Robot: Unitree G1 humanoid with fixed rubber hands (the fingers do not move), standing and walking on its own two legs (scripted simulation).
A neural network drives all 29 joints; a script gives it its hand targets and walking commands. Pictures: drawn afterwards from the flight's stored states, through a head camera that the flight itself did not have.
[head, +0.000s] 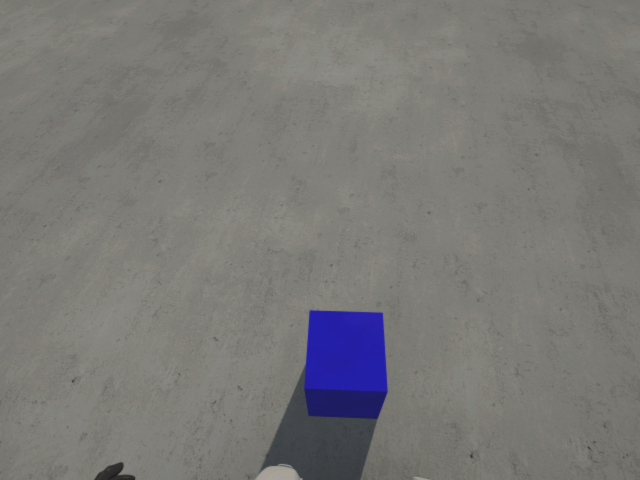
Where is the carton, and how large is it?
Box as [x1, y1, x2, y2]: [304, 310, 387, 418]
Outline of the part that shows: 310,310 304,385 308,414 321,416 377,418 387,391 382,313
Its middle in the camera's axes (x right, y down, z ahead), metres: +0.06 +0.36 +1.10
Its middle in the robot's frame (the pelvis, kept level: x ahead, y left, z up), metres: +0.49 +0.00 -0.61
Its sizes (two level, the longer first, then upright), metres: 0.210 0.200 0.250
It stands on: the floor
